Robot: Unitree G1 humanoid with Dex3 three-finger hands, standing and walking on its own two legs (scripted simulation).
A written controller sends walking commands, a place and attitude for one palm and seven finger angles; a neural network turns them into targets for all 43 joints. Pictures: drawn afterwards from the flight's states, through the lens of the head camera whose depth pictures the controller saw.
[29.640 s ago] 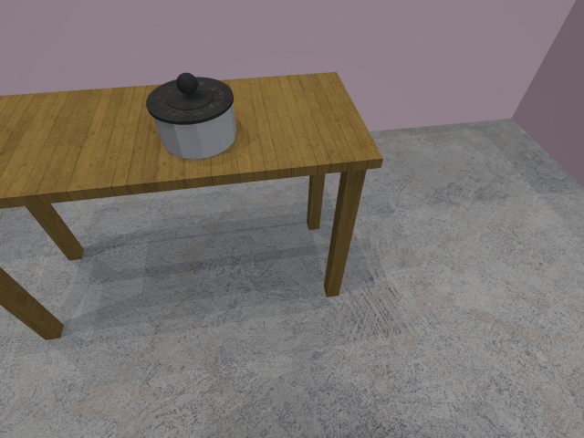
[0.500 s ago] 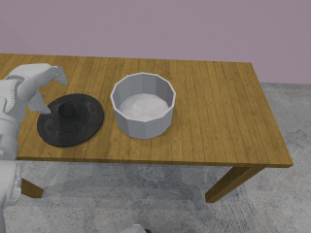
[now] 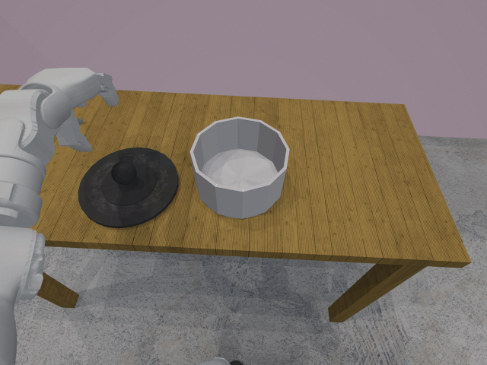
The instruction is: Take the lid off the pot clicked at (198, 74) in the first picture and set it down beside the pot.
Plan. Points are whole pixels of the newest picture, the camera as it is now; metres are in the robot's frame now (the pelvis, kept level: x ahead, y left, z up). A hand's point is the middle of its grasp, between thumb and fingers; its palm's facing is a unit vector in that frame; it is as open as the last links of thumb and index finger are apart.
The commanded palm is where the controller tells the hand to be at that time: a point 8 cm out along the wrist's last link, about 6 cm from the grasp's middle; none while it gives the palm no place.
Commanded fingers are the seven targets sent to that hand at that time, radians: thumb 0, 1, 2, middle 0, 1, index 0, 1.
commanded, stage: raise the empty hand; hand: left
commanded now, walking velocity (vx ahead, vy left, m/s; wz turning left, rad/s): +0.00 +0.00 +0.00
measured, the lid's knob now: (124, 172) +0.46 +0.25 +0.00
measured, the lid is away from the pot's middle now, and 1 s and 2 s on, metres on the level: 0.23 0.23 0.23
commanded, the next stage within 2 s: draw the hand back to the body in 0.24 s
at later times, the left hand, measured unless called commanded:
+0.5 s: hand (74, 115) +0.46 +0.28 +0.15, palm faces -0.32 -0.04 -0.95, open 11.1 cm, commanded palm +0.44 +0.27 +0.22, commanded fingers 0.00 -0.08 0.79 -0.41 -0.74 -0.41 -0.74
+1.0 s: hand (99, 122) +0.41 +0.21 +0.18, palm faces +0.15 -0.87 -0.47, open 11.1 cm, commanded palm +0.36 +0.26 +0.21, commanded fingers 0.00 0.02 0.80 -0.39 -0.69 -0.39 -0.69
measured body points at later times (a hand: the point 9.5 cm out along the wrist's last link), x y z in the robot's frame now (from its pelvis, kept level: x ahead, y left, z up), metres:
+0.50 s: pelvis +0.00 +0.01 +0.00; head +0.05 +0.01 +0.45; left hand +0.47 +0.28 +0.20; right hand +0.07 -0.27 -0.12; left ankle +0.06 +0.02 -0.73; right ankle -0.04 -0.16 -0.72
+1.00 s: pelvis +0.00 -0.01 +0.01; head +0.03 +0.01 +0.46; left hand +0.40 +0.26 +0.21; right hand +0.16 -0.23 -0.09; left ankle +0.06 +0.02 -0.73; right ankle -0.04 -0.16 -0.72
